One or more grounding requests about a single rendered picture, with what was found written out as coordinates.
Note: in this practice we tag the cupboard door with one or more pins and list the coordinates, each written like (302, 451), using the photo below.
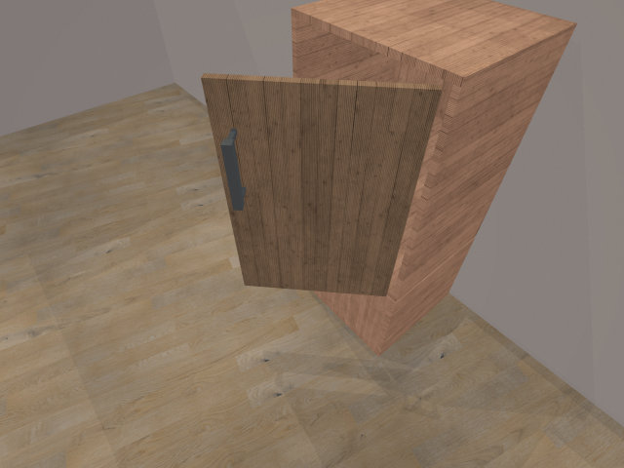
(330, 168)

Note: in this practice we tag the handle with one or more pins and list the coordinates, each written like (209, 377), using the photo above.
(237, 192)

